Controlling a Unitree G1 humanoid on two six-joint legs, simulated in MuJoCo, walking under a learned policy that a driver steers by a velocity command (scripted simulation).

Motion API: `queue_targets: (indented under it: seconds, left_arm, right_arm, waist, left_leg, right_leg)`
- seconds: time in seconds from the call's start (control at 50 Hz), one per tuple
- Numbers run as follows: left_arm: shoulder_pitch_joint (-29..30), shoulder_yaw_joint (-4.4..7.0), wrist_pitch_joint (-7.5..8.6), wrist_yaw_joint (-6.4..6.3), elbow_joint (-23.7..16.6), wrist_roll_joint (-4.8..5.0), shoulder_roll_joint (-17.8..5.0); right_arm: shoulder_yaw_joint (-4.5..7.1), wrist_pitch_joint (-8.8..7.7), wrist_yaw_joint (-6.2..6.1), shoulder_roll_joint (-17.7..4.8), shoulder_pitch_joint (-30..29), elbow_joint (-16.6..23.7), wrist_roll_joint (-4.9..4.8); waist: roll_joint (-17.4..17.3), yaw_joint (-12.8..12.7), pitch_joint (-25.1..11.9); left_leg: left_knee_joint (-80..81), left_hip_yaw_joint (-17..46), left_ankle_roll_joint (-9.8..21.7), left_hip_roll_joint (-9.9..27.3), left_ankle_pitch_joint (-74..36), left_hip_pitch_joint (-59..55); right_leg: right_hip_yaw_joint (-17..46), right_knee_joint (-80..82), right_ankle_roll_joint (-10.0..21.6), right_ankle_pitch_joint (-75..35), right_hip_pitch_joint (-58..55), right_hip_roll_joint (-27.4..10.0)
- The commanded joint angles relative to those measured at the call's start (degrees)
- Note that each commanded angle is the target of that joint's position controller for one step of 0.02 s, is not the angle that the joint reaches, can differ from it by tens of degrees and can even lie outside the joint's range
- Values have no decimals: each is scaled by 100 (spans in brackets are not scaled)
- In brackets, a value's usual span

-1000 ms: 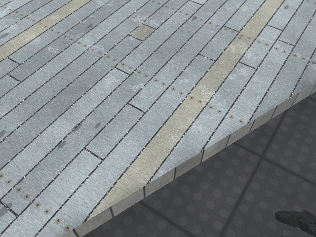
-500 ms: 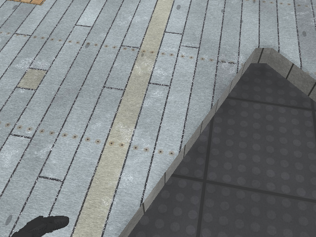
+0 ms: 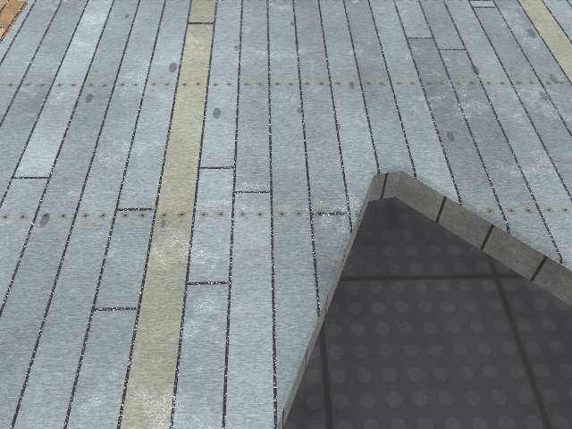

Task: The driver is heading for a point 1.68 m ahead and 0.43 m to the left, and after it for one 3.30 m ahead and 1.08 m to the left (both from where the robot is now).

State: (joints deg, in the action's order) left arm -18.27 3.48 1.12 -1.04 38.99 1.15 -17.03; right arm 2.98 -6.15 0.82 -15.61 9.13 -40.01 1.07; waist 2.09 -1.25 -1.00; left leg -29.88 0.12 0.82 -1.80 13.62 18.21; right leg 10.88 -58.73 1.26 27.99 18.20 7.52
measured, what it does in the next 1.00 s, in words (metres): climbs, turning left: right foot, then left foot 0.13 m higher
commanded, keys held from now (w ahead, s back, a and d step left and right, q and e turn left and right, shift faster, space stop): w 0.30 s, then w+q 0.70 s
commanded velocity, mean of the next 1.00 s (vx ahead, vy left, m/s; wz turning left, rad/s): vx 0.50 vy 0.00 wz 0.20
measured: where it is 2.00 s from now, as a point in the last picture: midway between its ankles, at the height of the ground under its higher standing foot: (228, 208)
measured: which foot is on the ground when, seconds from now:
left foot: down 0.00-0.40, up 0.42-0.92, down 0.94-1.00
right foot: up 0.00-0.36, down 0.38-0.96, up 0.98-1.00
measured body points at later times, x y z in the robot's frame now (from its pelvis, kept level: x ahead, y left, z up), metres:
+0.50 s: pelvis +0.26 -0.08 +0.00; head +0.28 -0.09 +0.45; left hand +0.42 +0.18 -0.09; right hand +0.26 -0.36 -0.14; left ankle +0.11 +0.08 -0.60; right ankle +0.32 -0.17 -0.73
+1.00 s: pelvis +0.52 -0.02 +0.03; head +0.55 -0.02 +0.47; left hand +0.50 +0.23 -0.11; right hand +0.78 -0.18 -0.05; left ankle +0.60 +0.05 -0.61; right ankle +0.36 -0.19 -0.63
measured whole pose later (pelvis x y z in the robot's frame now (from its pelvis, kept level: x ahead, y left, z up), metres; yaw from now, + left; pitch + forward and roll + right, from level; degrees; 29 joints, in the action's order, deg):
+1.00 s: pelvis +0.52 -0.02 +0.03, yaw +16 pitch +1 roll +1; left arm -19.3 1.1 1.9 -1.4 50.4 0.3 -12.6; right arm -0.1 -1.4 1.9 -10.8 4.5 -33.7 -0.7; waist 0.4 1.5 1.1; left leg -67.7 -8.4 9.5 -2.8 26.6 43.4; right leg -4.7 -53.6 0.2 12.3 6.9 -4.3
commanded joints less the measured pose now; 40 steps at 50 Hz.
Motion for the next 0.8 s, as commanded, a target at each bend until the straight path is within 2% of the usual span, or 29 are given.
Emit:
queue_targets:
  seconds: [0.02, 0.06, 0.1, 0.14, 0.18, 0.2, 0.24, 0.3, 0.34, 0.36, 0.38, 0.4, 0.42, 0.44, 0.46, 0.48, 0.5, 0.54, 0.56, 0.58, 0.6, 0.62, 0.66, 0.7, 0.72, 0.74, 0.76, 0.78, 0.8]
  left_arm:
    - [180, 148, 116, 53, -496, -24, -608]
    - [333, 144, 109, 123, -560, -46, -461]
    - [334, 68, 96, 190, -585, -24, -182]
    - [771, -7, 105, 219, -722, -89, -40]
    - [1188, -77, 132, 263, -815, -107, 122]
    - [1337, -81, 142, 281, -847, -75, 153]
    - [1516, -22, 137, 297, -885, 2, 44]
    - [1646, 81, 132, 318, -944, 20, -110]
    - [1216, 231, 164, 305, -880, -38, -313]
    - [570, 346, 182, 278, -716, -64, -466]
    - [-203, 437, 172, 216, -534, -87, -620]
    - [-911, 552, 106, 121, -455, -162, -1212]
    - [-1094, 467, 102, 187, -313, -231, -1178]
    - [-876, 348, 108, 225, -275, -229, -661]
    - [-472, 250, 168, 224, -249, -150, -406]
    - [-68, 196, 237, 235, -206, -162, -279]
    - [240, 159, 312, 241, -183, -194, -132]
    - [170, 126, 377, 245, 126, -246, 50]
    - [204, 59, 395, 254, 249, -212, 292]
    - [215, 56, 417, 249, 347, -210, 201]
    - [-25, 46, 384, 247, 583, -195, 238]
    - [-149, -14, 321, 234, 756, -188, 380]
    - [-321, -97, 252, 182, 973, -223, 451]
    - [-569, -150, 190, 100, 1174, -298, 390]
    - [-577, -189, 148, 8, 1228, -321, 383]
    - [-597, -222, 114, -56, 1247, -350, 411]
    - [-525, -181, 110, -122, 1212, -327, 148]
    - [-416, -197, 132, -200, 1193, -301, 96]
    - [-453, -167, 134, -252, 1137, -277, -58]
  right_arm:
    - [242, 64, -21, -593, 1055, -31, -72]
    - [154, 77, -46, -450, 909, -70, -6]
    - [179, 96, -72, -566, 911, -191, -28]
    - [215, 130, -125, -725, 994, -260, -61]
    - [245, 165, -156, -881, 1102, -337, -104]
    - [256, 172, -164, -948, 1179, -384, -117]
    - [286, 171, -158, -1061, 1347, -505, -175]
    - [321, 204, -138, -1087, 1509, -684, -275]
    - [356, 248, -154, -1159, 1567, -778, -306]
    - [354, 274, -165, -1164, 1491, -789, -326]
    - [306, 264, -174, -1016, 1459, -757, -315]
    - [108, 237, -132, -362, 1857, -644, -91]
    - [-18, 185, -101, -74, 2555, -817, -264]
    - [177, 174, -82, -604, 2192, -883, -422]
    - [213, 175, -81, -729, 1454, -634, -448]
    - [200, 194, -118, -612, 1176, -573, -377]
    - [222, 247, -150, -525, 1176, -570, -291]
    - [187, 405, -168, -189, 1523, -672, -357]
    - [195, 476, -202, -139, 1451, -675, -399]
    - [185, 536, -225, -63, 1433, -577, -431]
    - [131, 619, -268, 127, 1236, -524, -421]
    - [82, 656, -266, 222, 1033, -349, -391]
    - [-9, 677, -245, 342, 693, -125, -391]
    - [-127, 655, -211, 458, 296, 155, -332]
    - [-222, 609, -171, 577, 89, 377, -314]
    - [-266, 557, -120, 574, -62, 496, -293]
    - [-336, 509, -90, 567, -330, 812, -267]
    - [-299, 455, -85, 453, -532, 951, -245]
    - [-312, 417, -41, 343, -740, 1025, -174]
  waist:
    - [-657, 445, 200]
    - [-808, 265, 484]
    - [-1070, 136, 532]
    - [-855, 255, 514]
    - [-816, 424, 478]
    - [-875, 481, 460]
    - [-1002, 527, 543]
    - [-1031, 463, 682]
    - [-1077, 141, 324]
    - [-1012, -264, -117]
    - [-939, -663, -627]
    - [528, -607, -1639]
    - [1860, -416, -2487]
    - [1044, -512, -1654]
    - [556, -463, -607]
    - [175, -242, -133]
    - [201, -42, 62]
    - [548, 138, 71]
    - [300, 173, 230]
    - [420, 285, 355]
    - [502, 205, 572]
    - [346, 248, 733]
    - [36, 313, 919]
    - [-40, 266, 986]
    - [-166, 328, 925]
    - [-294, 313, 896]
    - [-101, 385, 836]
    - [-107, 377, 690]
    - [-293, 256, 559]
  left_leg:
    - [1110, 2386, 1180, 2033, -752, -2189]
    - [1433, 1702, 1066, 1690, -1197, -1509]
    - [1476, 1349, 1102, 1655, -1925, -1316]
    - [1600, 1007, 1052, 1594, -2406, -1268]
    - [1680, 661, 904, 1492, -2606, -1143]
    - [1768, 553, 852, 1480, -2556, -1089]
    - [1995, 497, 797, 1613, -2329, -1182]
    - [1879, 419, 684, 1800, -2627, -1773]
    - [1141, 417, 583, 1762, -4086, -2058]
    - [368, 283, 488, 1578, -4737, -1966]
    - [-663, 183, 310, 1295, -4252, -1105]
    - [-2740, -16, 15, 626, -887, 379]
    - [-4746, 476, -187, -67, 2067, 1430]
    - [-5793, 732, -186, 234, 1733, 2034]
    - [-5722, 520, -100, 491, 1306, 2375]
    - [-5543, 467, -73, 680, 873, 2213]
    - [-5350, 520, -48, 832, 522, 1984]
    - [-6395, 435, -27, 787, 620, 2008]
    - [-6794, 479, 69, 768, 673, 2349]
    - [-6928, 554, 60, 741, 674, 2589]
    - [-7818, 395, -6, 666, 1007, 3215]
    - [-8444, 535, 28, 642, 1087, 3845]
    - [-8989, 637, 82, 570, 902, 4849]
    - [-9345, 553, 65, 494, 774, 5683]
    - [-9251, 701, 71, 512, 720, 5879]
    - [-8873, 567, 80, 465, 564, 5952]
    - [-7852, 402, -4, 607, 225, 5682]
    - [-7369, 431, -92, 711, -47, 5479]
    - [-6400, -181, -95, 666, -198, 4922]
  right_leg:
    - [92, -1756, -202, -336, 2902, -538]
    - [-101, -1433, -261, -882, 2618, -675]
    - [-447, -908, -391, -993, 2560, -784]
    - [-809, -84, -454, -1438, 2516, -978]
    - [-1073, 920, -413, -2138, 2076, -1047]
    - [-1157, 1356, -373, -2414, 1775, -1024]
    - [-1222, 1897, -261, -2743, 1410, -965]
    - [-1224, 2479, -8, -2628, 1310, -899]
    - [-1286, 2757, 195, -2403, 548, -698]
    - [-1384, 3048, 344, -2687, -372, -574]
    - [-1248, 2971, 413, -3073, -1858, -775]
    - [424, 2660, 788, -3553, -3751, -2251]
    - [2718, 3951, 1616, -1615, -4177, -3163]
    - [2503, 4351, 1472, -421, -3372, -2975]
    - [1476, 4362, 1221, -482, -2467, -2772]
    - [936, 4513, 1098, -967, -1708, -2504]
    - [487, 4684, 1023, -1337, -1230, -2315]
    - [173, 4836, 1082, -1874, -1048, -2373]
    - [-122, 4842, 978, -1859, -988, -2226]
    - [-225, 4944, 1010, -1774, -782, -2403]
    - [-260, 4983, 1091, -1539, -845, -2505]
    - [-317, 4839, 1041, -1320, -866, -2594]
    - [-509, 4746, 953, -1296, -987, -2624]
    - [-763, 4612, 871, -1772, -1278, -2640]
    - [-927, 4577, 814, -2132, -1302, -2635]
    - [-1308, 4505, 681, -2484, -1354, -2350]
    - [-1499, 4679, 594, -2329, -1095, -2248]
    - [-1605, 4775, 537, -2623, -1173, -2212]
    - [-2116, 4961, 483, -3197, -1087, -1938]
Keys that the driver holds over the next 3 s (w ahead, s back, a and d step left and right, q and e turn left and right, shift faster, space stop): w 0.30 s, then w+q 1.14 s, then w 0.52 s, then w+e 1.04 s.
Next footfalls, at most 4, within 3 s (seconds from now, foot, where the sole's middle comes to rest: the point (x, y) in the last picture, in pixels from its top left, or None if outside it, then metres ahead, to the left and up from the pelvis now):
0.38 right None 0.36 -0.18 -0.77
0.94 left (272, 351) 0.63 0.07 -0.64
1.48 right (286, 209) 1.07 0.04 -0.64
1.98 left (158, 193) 1.11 0.41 -0.64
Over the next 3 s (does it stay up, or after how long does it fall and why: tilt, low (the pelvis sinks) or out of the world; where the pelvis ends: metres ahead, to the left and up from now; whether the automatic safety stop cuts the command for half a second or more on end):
stays up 1.55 0.49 0.11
